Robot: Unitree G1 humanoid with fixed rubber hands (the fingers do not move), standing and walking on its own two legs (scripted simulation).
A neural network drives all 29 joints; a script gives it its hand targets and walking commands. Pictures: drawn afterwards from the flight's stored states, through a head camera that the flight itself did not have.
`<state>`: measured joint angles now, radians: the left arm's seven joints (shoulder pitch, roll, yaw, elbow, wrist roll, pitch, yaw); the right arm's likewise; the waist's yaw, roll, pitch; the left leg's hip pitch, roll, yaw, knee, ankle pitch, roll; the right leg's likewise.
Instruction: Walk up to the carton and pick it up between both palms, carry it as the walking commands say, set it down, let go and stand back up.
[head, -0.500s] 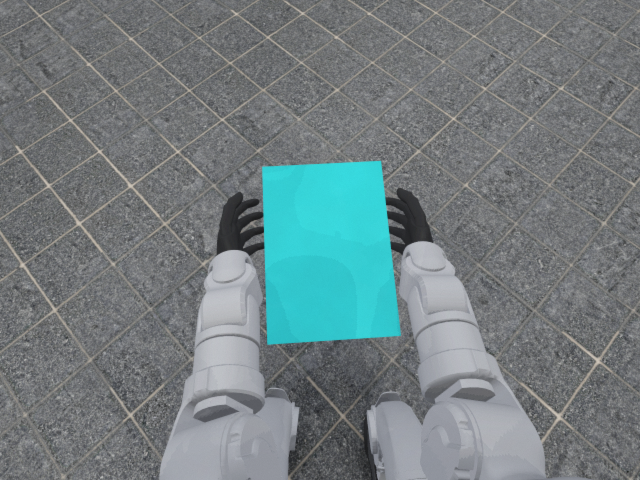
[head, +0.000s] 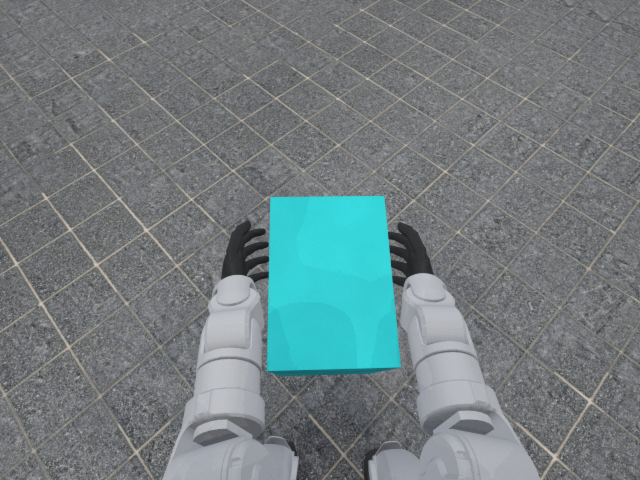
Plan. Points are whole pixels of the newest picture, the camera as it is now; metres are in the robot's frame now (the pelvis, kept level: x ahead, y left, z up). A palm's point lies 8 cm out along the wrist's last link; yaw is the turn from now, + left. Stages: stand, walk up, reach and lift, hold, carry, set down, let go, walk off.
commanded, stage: reach and lift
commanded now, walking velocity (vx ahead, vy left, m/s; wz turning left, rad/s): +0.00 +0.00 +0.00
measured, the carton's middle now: (326, 297) +0.36 +0.02 -0.08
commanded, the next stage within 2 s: none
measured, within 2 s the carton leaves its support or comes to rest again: neither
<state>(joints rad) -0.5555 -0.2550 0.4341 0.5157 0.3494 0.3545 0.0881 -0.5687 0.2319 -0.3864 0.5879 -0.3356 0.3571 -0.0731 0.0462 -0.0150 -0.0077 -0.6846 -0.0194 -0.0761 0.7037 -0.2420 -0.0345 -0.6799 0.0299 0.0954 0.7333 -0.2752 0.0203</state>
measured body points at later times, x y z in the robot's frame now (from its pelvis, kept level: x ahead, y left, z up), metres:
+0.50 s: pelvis +0.01 +0.00 +0.03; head +0.02 -0.01 +0.48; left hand +0.35 +0.14 +0.06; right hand +0.36 -0.10 +0.05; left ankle +0.06 +0.14 -0.71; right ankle +0.05 -0.13 -0.71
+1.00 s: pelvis +0.01 +0.00 +0.03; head -0.03 -0.01 +0.48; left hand +0.34 +0.13 +0.08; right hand +0.35 -0.10 +0.08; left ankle +0.06 +0.14 -0.71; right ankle +0.05 -0.13 -0.71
